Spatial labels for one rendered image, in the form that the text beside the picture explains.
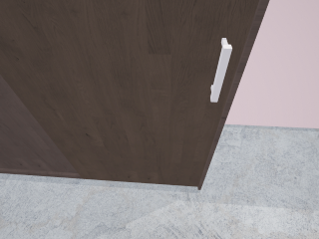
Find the wardrobe door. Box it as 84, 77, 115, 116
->
0, 75, 78, 173
0, 0, 259, 187

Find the handle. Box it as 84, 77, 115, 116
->
210, 38, 232, 103

